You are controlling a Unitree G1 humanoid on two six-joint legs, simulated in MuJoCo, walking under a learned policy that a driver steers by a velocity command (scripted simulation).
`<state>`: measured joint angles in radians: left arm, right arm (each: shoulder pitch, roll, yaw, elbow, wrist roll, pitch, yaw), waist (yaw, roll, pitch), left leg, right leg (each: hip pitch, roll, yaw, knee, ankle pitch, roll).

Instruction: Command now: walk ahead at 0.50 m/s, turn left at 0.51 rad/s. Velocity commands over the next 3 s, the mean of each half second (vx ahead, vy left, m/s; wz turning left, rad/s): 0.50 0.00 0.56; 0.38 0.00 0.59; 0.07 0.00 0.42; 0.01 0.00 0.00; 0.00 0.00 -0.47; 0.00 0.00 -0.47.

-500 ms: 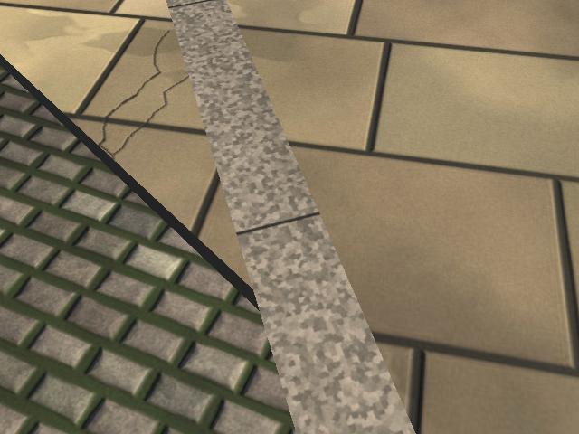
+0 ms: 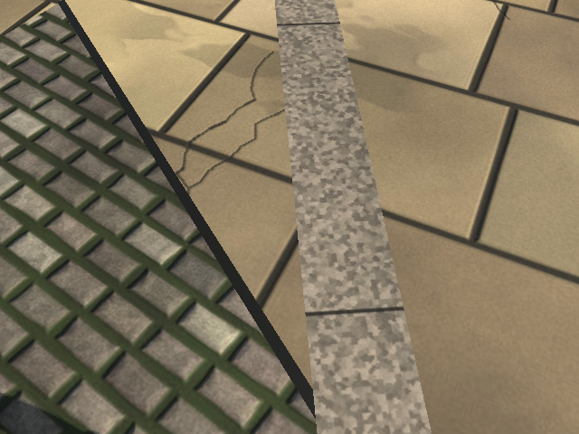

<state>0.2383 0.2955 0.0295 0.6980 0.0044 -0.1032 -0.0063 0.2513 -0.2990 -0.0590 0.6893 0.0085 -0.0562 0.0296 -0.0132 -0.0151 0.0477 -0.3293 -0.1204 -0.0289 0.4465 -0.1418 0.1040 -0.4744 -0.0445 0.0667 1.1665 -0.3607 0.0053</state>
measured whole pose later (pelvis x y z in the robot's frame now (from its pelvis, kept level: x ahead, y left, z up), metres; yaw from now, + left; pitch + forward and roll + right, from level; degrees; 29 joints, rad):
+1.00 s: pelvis +0.49 +0.08 +0.00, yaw +36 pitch +2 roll -1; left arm 0.14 0.33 0.05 0.72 0.01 -0.06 0.02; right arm 0.17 -0.31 -0.07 0.61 0.00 -0.01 0.02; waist 0.00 -0.02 0.10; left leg -0.38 -0.10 -0.04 0.47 -0.12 0.09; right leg -0.57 -0.06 0.06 1.16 -0.42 0.08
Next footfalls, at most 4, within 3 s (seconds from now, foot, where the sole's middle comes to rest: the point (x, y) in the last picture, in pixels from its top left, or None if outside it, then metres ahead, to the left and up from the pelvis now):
0.30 right None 0.36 -0.15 -0.77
0.82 left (213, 395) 0.54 0.19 -0.77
1.28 right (266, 320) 0.73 0.08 -0.77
1.58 left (202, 413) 0.50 0.22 -0.77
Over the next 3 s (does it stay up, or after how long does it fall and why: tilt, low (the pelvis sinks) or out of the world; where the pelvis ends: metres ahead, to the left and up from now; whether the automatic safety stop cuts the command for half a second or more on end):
stays up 0.60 0.14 0.01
